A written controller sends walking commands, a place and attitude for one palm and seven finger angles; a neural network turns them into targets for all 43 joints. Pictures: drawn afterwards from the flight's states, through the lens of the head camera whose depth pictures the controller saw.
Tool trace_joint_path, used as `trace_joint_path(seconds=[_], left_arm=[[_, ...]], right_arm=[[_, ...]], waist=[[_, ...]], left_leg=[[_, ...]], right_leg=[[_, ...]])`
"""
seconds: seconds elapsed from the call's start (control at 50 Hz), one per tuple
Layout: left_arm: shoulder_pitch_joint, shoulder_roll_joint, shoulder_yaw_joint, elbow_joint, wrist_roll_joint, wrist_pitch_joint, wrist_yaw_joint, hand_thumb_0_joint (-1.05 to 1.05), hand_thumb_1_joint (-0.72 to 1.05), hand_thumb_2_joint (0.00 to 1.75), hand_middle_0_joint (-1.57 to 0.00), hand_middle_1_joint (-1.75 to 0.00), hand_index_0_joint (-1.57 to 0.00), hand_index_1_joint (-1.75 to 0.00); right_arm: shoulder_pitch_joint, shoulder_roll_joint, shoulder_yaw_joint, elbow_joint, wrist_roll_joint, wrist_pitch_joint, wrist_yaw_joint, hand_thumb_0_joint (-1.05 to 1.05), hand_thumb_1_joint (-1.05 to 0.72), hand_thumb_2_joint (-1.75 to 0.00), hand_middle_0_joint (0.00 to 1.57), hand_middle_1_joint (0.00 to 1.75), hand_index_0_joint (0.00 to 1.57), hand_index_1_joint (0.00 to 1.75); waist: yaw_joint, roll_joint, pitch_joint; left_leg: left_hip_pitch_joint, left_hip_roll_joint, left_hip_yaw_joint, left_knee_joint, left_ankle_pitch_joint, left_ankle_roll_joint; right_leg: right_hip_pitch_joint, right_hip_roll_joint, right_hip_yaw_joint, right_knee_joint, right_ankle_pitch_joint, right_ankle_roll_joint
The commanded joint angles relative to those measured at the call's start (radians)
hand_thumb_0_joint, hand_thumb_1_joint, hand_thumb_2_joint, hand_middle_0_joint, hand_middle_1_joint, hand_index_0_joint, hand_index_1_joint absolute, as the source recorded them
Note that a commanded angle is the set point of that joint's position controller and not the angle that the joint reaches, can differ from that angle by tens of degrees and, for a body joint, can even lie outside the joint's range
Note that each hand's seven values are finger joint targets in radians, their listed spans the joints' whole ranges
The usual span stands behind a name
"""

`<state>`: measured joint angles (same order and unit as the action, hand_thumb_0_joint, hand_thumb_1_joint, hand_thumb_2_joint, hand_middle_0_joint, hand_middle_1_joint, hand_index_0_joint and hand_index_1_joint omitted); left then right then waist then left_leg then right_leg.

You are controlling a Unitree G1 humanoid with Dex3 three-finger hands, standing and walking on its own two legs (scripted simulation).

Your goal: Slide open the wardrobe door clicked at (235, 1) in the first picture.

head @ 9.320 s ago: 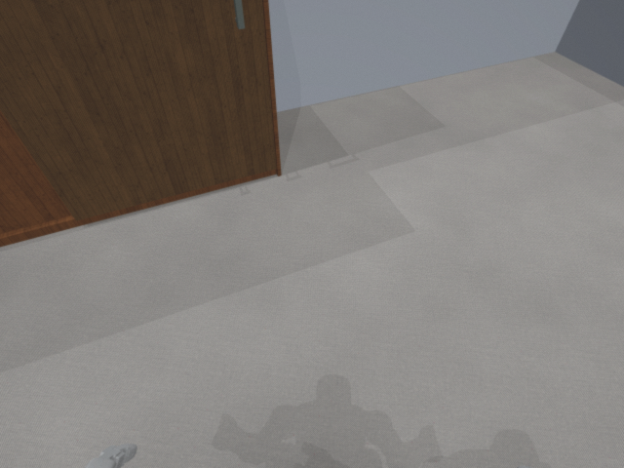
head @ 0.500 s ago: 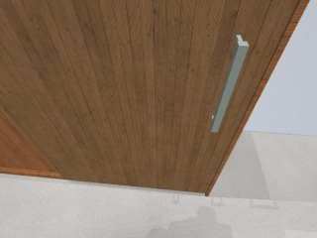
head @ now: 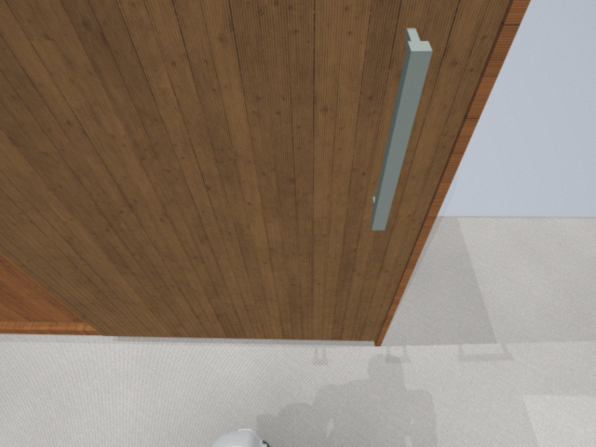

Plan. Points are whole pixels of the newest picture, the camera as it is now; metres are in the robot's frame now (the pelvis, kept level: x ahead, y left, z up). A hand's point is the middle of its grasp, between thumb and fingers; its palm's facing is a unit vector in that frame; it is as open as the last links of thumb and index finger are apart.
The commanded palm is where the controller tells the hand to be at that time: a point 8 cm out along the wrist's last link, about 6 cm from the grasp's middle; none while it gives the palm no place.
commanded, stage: come to a stop and stand still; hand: right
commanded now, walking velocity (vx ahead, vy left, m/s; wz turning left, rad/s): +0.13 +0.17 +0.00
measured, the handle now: (391, 147) +0.49 -0.10 +0.13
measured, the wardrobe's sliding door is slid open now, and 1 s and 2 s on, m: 0.00 0.00 0.00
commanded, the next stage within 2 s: look again from close up in 1.56 s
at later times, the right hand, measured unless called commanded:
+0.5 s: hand out of the picture +0.02 -0.16 -0.15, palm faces -0.01 +0.98 -0.21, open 7.4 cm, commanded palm none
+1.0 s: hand out of the picture -0.03 -0.12 -0.16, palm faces +0.02 +0.99 -0.15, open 7.4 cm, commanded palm none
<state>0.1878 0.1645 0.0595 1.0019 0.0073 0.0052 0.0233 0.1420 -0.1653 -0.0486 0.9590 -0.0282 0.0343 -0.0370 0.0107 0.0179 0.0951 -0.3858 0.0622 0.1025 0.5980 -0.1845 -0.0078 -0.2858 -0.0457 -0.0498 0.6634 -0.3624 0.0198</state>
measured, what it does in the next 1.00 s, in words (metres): steps on the spot: left foot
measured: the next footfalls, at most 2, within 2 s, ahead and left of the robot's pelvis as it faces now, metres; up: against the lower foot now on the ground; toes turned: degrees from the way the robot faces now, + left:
left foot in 0.42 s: +0.00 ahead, +0.09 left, +0.00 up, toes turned +4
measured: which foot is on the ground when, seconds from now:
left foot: down 0.00-0.00, up 0.02-0.40, down 0.42-1.00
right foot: down 0.00-1.00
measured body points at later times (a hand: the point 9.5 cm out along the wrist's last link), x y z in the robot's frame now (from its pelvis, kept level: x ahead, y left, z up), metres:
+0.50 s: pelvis +0.00 +0.02 +0.02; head +0.02 +0.03 +0.47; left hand -0.05 +0.25 -0.15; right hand +0.02 -0.21 -0.14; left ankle -0.03 +0.13 -0.72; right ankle +0.00 -0.11 -0.72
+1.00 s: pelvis -0.01 +0.03 +0.02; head +0.01 +0.03 +0.47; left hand -0.02 +0.24 -0.14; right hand -0.03 -0.17 -0.14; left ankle -0.03 +0.13 -0.72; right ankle +0.00 -0.11 -0.72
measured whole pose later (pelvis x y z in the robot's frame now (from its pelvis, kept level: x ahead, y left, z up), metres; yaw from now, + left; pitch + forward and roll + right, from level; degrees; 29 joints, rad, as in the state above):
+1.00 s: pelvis -0.01 +0.03 +0.02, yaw +1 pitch -1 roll +1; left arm 0.28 0.12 0.01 1.14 0.01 0.01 0.03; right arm 0.34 -0.10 0.01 1.12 -0.02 -0.03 -0.05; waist 0.00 -0.01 0.05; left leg -0.14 -0.03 0.07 0.41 -0.25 0.03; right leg -0.22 -0.08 -0.06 0.50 -0.24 0.03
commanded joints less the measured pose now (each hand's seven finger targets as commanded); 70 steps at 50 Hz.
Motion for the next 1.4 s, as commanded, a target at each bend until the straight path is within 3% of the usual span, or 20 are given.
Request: trace_joint_path(seconds=[0.0,0.06,0.12,0.22,0.28,0.34,0.38,0.42,0.46,0.6,0.92,0.94,0.96,0.98,1.04,1.08,1.14,1.2,1.26,1.38], left_arm=[[0.124,0.159,0.012,-0.026,0.032,-0.006,0.002,0.0,0.9,0.9,-0.2,-0.3,-0.2,-0.3],[0.023,0.125,-0.003,-0.047,0.03,-0.021,0.016,0.0,0.9,0.9,-0.2,-0.3,-0.2,-0.3],[0.098,0.142,0.003,-0.024,0.026,-0.021,0.025,0.0,0.9,0.9,-0.2,-0.3,-0.2,-0.3],[0.216,0.156,0.009,0.029,0.026,-0.016,0.036,0.0,0.9,0.9,-0.2,-0.3,-0.2,-0.3],[0.201,0.169,0.009,0.038,0.024,-0.012,0.036,0.0,0.9,0.9,-0.2,-0.3,-0.2,-0.3],[0.164,0.168,0.009,0.049,0.013,-0.009,0.032,0.0,0.9,0.9,-0.2,-0.3,-0.2,-0.3],[0.167,0.109,-0.001,0.057,0.001,-0.012,0.023,0.0,0.9,0.9,-0.2,-0.3,-0.2,-0.3],[0.143,0.032,-0.026,0.048,0.001,-0.005,0.015,0.0,0.9,0.9,-0.2,-0.3,-0.2,-0.3],[0.148,0.012,-0.031,0.075,0.01,0.008,0.012,0.0,0.9,0.9,-0.2,-0.3,-0.2,-0.3],[0.191,0.021,-0.041,0.15,0.006,-0.003,0.012,0.0,0.9,0.9,-0.2,-0.3,-0.2,-0.3],[0.178,0.017,-0.037,0.147,0.002,-0.007,0.014,0.0,0.9,0.9,-0.2,-0.3,-0.2,-0.3],[0.045,0.057,-0.038,0.063,0.001,-0.033,0.004,0.0,0.9,0.9,-0.2,-0.3,-0.2,-0.3],[0.089,0.02,-0.044,0.01,0.0,-0.034,0.005,0.0,0.9,0.9,-0.2,-0.3,-0.2,-0.3],[0.157,-0.005,-0.04,0.024,0.0,-0.038,0.009,0.0,0.9,0.9,-0.2,-0.3,-0.2,-0.3],[0.197,0.045,-0.035,0.037,-0.004,-0.042,0.013,0.0,0.9,0.9,-0.2,-0.3,-0.2,-0.3],[0.172,0.06,-0.037,0.029,0.001,-0.04,0.014,0.0,0.9,0.9,-0.2,-0.3,-0.2,-0.3],[0.138,0.071,-0.04,0.004,0.004,-0.029,0.009,0.0,0.9,0.9,-0.2,-0.3,-0.2,-0.3],[0.149,0.087,-0.036,-0.009,0.012,-0.02,0.002,0.0,0.9,0.9,-0.2,-0.3,-0.2,-0.3],[0.154,0.146,-0.013,-0.026,0.023,-0.008,0.003,0.0,0.9,0.9,-0.2,-0.3,-0.2,-0.3],[0.123,0.197,0.007,-0.064,0.028,0.002,0.011,0.0,0.9,0.9,-0.2,-0.3,-0.2,-0.3]], right_arm=[[0.043,-0.051,-0.018,-0.06,0.01,0.004,0.0,0.0,-0.9,-0.9,0.2,0.3,0.2,0.3],[0.117,-0.062,-0.024,-0.006,-0.003,0.004,0.022,0.0,-0.9,-0.9,0.2,0.3,0.2,0.3],[0.131,-0.05,-0.014,0.008,-0.001,-0.004,0.032,0.0,-0.9,-0.9,0.2,0.3,0.2,0.3],[0.089,-0.05,-0.007,-0.006,0.002,-0.003,0.034,0.0,-0.9,-0.9,0.2,0.3,0.2,0.3],[0.109,-0.04,0.0,0.003,0.011,-0.007,0.032,0.0,-0.9,-0.9,0.2,0.3,0.2,0.3],[0.207,-0.041,-0.001,0.052,0.014,-0.015,0.026,0.0,-0.9,-0.9,0.2,0.3,0.2,0.3],[0.244,-0.082,-0.004,0.075,0.01,-0.03,0.014,0.0,-0.9,-0.9,0.2,0.3,0.2,0.3],[0.227,-0.133,0.0,0.086,0.014,-0.04,0.003,0.0,-0.9,-0.9,0.2,0.3,0.2,0.3],[0.183,-0.107,0.007,0.089,0.014,-0.05,-0.001,0.0,-0.9,-0.9,0.2,0.3,0.2,0.3],[0.192,-0.068,0.025,0.118,0.023,-0.048,-0.002,0.0,-0.9,-0.9,0.2,0.3,0.2,0.3],[0.267,-0.04,0.031,0.133,0.017,-0.062,-0.009,0.0,-0.9,-0.9,0.2,0.3,0.2,0.3],[0.331,-0.082,0.027,0.168,-0.001,-0.091,-0.043,0.0,-0.9,-0.9,0.2,0.3,0.2,0.3],[0.309,-0.125,0.02,0.149,-0.001,-0.104,-0.041,0.0,-0.9,-0.9,0.2,0.3,0.2,0.3],[0.313,-0.125,0.018,0.123,0.005,-0.104,-0.035,0.0,-0.9,-0.9,0.2,0.3,0.2,0.3],[0.278,-0.074,0.031,0.107,0.016,-0.091,-0.028,0.0,-0.9,-0.9,0.2,0.3,0.2,0.3],[0.257,-0.059,0.038,0.096,0.01,-0.074,-0.022,0.0,-0.9,-0.9,0.2,0.3,0.2,0.3],[0.255,-0.059,0.041,0.091,0.007,-0.054,-0.014,0.0,-0.9,-0.9,0.2,0.3,0.2,0.3],[0.262,-0.062,0.041,0.081,0.001,-0.042,-0.008,0.0,-0.9,-0.9,0.2,0.3,0.2,0.3],[0.276,-0.054,0.034,0.058,-0.011,-0.023,0.002,0.0,-0.9,-0.9,0.2,0.3,0.2,0.3],[0.327,-0.029,0.02,0.026,-0.012,-0.008,0.029,0.0,-0.9,-0.9,0.2,0.3,0.2,0.3]], waist=[[0.02,-0.305,0.018],[-0.031,-0.17,0.021],[0.003,-0.099,-0.032],[0.057,-0.14,-0.065],[0.049,-0.184,-0.104],[0.001,-0.174,-0.143],[-0.012,-0.033,-0.158],[-0.005,0.128,-0.092],[0.006,0.183,-0.061],[0.0,-0.042,0.038],[-0.002,-0.009,-0.002],[-0.053,0.043,0.025],[0.01,0.02,-0.057],[0.011,0.048,-0.162],[0.014,0.07,-0.252],[0.003,-0.023,-0.124],[-0.009,-0.092,0.038],[-0.007,-0.056,0.092],[-0.008,-0.127,0.077],[-0.027,-0.139,-0.014]], left_leg=[[-0.037,-0.03,-0.106,0.218,-0.308,-0.01],[-0.032,-0.026,-0.135,0.331,-0.178,-0.015],[-0.117,-0.023,-0.112,0.303,-0.179,-0.032],[-0.113,-0.015,-0.097,0.208,-0.249,-0.036],[-0.006,-0.025,-0.071,0.066,-0.274,-0.028],[0.188,-0.041,-0.039,-0.147,-0.069,-0.018],[0.362,0.045,-0.135,-0.261,0.12,0.009],[0.297,0.21,-0.252,-0.289,0.203,0.095],[0.185,0.164,-0.238,-0.325,0.078,0.113],[0.157,0.057,-0.146,-0.291,0.036,0.043],[0.168,0.05,-0.151,-0.308,0.082,0.036],[0.177,0.125,-0.239,-0.261,0.67,-0.016],[0.312,0.175,-0.208,-0.18,1.092,0.026],[0.368,0.173,-0.189,-0.112,1.103,0.047],[0.333,0.089,-0.136,-0.084,0.608,0.053],[0.216,0.055,-0.132,-0.129,0.281,0.049],[0.12,0.021,-0.14,-0.192,-0.083,0.047],[0.096,0.003,-0.127,-0.198,-0.235,0.043],[0.093,-0.05,-0.039,-0.078,-0.285,0.03],[0.126,-0.082,-0.007,0.034,-0.241,0.039]], right_leg=[[-0.15,-0.321,0.427,-0.542,-0.147,-0.146],[-0.104,-0.239,0.312,-0.51,-0.081,-0.133],[0.132,-0.238,0.242,-0.45,0.132,-0.15],[0.276,-0.27,0.225,-0.382,0.489,-0.173],[0.27,-0.251,0.19,-0.327,0.654,-0.169],[0.172,-0.198,0.148,-0.273,0.555,-0.124],[0.032,-0.115,0.077,-0.197,0.335,-0.052],[-0.048,-0.017,-0.015,-0.161,0.019,-0.003],[0.029,-0.03,-0.003,-0.141,0.033,-0.001],[0.079,-0.067,0.026,-0.277,0.236,-0.002],[0.133,-0.067,0.022,-0.288,0.247,-0.007],[-0.001,-0.056,-0.014,-0.032,0.209,0.012],[-0.016,-0.009,-0.006,-0.058,0.112,0.004],[0.026,0.0,-0.011,-0.102,0.07,-0.021],[0.114,-0.041,0.034,-0.163,0.295,-0.037],[0.094,-0.067,0.051,-0.171,0.357,-0.039],[-0.018,-0.066,0.096,-0.254,0.155,-0.05],[-0.099,-0.061,0.138,-0.335,-0.122,-0.055],[-0.151,-0.122,0.231,-0.45,-0.369,-0.093],[-0.155,-0.193,0.292,-0.465,-0.375,-0.155]])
